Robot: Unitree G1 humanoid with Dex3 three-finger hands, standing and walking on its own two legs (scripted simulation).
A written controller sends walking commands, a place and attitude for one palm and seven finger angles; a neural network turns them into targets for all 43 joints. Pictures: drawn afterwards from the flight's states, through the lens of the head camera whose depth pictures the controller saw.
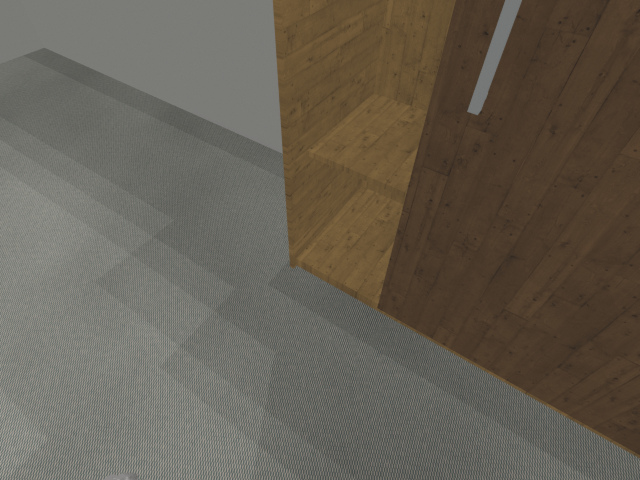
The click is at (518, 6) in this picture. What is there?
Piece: wardrobe's sliding door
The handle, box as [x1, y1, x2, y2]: [467, 0, 521, 114]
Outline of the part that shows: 521,0 505,0 467,110 469,112 477,114 481,109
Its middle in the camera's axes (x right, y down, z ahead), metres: +0.28 -0.33 +0.58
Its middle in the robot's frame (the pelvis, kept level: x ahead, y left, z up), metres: +0.71 -0.23 +0.26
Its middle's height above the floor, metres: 1.02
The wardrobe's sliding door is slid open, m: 0.37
